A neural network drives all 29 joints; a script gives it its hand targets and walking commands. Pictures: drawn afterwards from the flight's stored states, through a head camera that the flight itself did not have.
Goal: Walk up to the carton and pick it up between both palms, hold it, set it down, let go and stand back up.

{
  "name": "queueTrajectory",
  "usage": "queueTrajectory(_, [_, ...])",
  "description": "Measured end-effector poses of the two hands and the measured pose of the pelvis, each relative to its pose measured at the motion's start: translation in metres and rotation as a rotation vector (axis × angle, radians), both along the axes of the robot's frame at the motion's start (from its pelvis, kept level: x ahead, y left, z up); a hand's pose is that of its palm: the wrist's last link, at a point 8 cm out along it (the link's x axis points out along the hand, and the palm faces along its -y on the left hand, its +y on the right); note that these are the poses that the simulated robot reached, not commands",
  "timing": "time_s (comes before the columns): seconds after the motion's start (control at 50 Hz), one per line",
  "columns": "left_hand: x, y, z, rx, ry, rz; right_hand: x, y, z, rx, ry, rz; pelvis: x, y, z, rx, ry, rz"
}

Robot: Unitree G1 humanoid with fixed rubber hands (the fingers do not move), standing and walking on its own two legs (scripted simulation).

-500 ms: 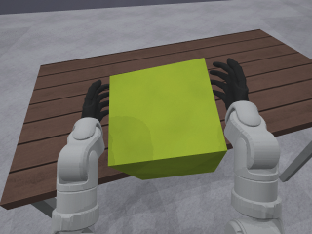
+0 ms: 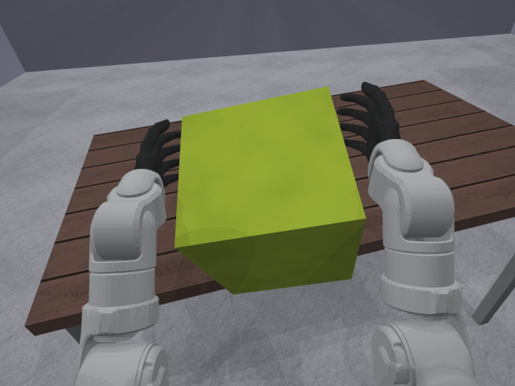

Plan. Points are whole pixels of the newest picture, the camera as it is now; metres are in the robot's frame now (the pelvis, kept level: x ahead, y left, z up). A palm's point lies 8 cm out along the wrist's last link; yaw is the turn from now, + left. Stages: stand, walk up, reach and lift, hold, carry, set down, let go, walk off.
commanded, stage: hold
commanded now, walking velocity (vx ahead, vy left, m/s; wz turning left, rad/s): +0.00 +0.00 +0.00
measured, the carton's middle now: (274, 204) +0.37 -0.01 +0.15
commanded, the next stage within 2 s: set down in 0.84 s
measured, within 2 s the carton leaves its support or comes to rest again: neither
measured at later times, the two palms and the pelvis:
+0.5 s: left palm (166, 190) +0.36 +0.15 +0.20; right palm (369, 161) +0.36 -0.15 +0.23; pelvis +0.01 +0.01 +0.00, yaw -1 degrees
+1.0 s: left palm (161, 188) +0.37 +0.16 +0.20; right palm (360, 158) +0.37 -0.14 +0.23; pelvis +0.04 +0.00 +0.00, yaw +0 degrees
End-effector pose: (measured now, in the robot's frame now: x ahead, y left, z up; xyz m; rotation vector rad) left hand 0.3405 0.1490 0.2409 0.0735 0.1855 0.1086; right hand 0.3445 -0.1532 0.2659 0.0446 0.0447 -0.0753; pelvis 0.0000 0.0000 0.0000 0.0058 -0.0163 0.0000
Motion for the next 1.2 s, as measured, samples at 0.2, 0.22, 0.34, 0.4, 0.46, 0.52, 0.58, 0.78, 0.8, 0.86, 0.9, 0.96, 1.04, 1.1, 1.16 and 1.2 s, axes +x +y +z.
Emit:
queueTrajectory(0.2, [0.009, -0.003, -0.017, -0.011, 0.069, -0.035, 0.004, -0.005, -0.022, -0.034, 0.085, -0.018, -0.002, 0.002, 0.0, 0.001, -0.009, -0.027])
queueTrajectory(0.22, [0.01, -0.003, -0.022, -0.008, 0.077, -0.038, 0.005, -0.005, -0.027, -0.041, 0.097, -0.023, -0.002, 0.003, 0.0, 0.003, -0.008, -0.03])
queueTrajectory(0.34, [0.014, -0.003, -0.051, 0.0, 0.126, -0.032, 0.01, -0.001, -0.052, -0.027, 0.143, -0.044, 0.001, 0.01, 0.0, 0.008, 0.008, -0.031])
queueTrajectory(0.4, [0.016, -0.003, -0.056, -0.008, 0.124, -0.016, 0.014, 0.0, -0.055, -0.012, 0.132, -0.058, 0.003, 0.012, 0.0, 0.008, 0.023, -0.025])
queueTrajectory(0.46, [0.02, -0.004, -0.051, -0.006, 0.092, 0.0, 0.018, 0.002, -0.048, 0.001, 0.092, -0.066, 0.008, 0.012, 0.001, 0.006, 0.038, -0.021])
queueTrajectory(0.52, [0.026, -0.004, -0.04, -0.007, 0.053, 0.012, 0.021, 0.003, -0.035, 0.016, 0.044, -0.067, 0.014, 0.011, 0.001, 0.003, 0.053, -0.016])
queueTrajectory(0.58, [0.031, -0.004, -0.028, -0.014, 0.019, 0.015, 0.025, 0.003, -0.023, 0.021, 0.007, -0.063, 0.021, 0.008, 0.002, 0.0, 0.056, -0.013])
queueTrajectory(0.78, [0.033, -0.005, -0.03, -0.026, 0.031, -0.013, 0.03, -0.002, -0.025, -0.005, 0.023, -0.046, 0.043, 0.001, 0.005, -0.007, 0.033, -0.006])
queueTrajectory(0.8, [0.031, -0.004, -0.033, -0.026, 0.036, -0.012, 0.029, -0.001, -0.028, -0.006, 0.029, -0.043, 0.044, 0.0, 0.005, -0.007, 0.032, -0.007])
queueTrajectory(0.86, [0.025, -0.002, -0.043, -0.021, 0.061, -0.008, 0.024, 0.001, -0.037, -0.004, 0.053, -0.04, 0.044, 0.0, 0.006, -0.007, 0.031, -0.005])
queueTrajectory(0.9, [0.023, -0.001, -0.047, -0.015, 0.07, -0.002, 0.023, 0.003, -0.042, 0.002, 0.064, -0.042, 0.044, 0.001, 0.006, -0.006, 0.036, -0.006])
queueTrajectory(0.96, [0.026, 0.003, -0.048, -0.021, 0.051, 0.029, 0.025, 0.009, -0.044, 0.017, 0.052, -0.036, 0.041, 0.003, 0.005, -0.004, 0.046, -0.005])
queueTrajectory(1.04, [0.035, 0.009, -0.042, -0.025, 0.007, 0.068, 0.036, 0.017, -0.035, 0.02, 0.008, -0.027, 0.034, 0.006, 0.005, -0.002, 0.056, -0.006])
queueTrajectory(1.1, [0.042, 0.011, -0.038, -0.014, -0.022, 0.073, 0.047, 0.019, -0.028, -0.002, -0.016, -0.026, 0.031, 0.008, 0.005, -0.002, 0.06, 0.001])
queueTrajectory(1.16, [0.048, 0.011, -0.037, -0.001, -0.039, 0.058, 0.058, 0.018, -0.029, -0.016, -0.016, -0.026, 0.032, 0.01, 0.005, -0.002, 0.061, 0.002])
queueTrajectory(1.2, [0.053, 0.01, -0.038, 0.013, -0.046, 0.038, 0.063, 0.014, -0.032, -0.018, -0.006, -0.024, 0.033, 0.01, 0.006, -0.002, 0.062, 0.001])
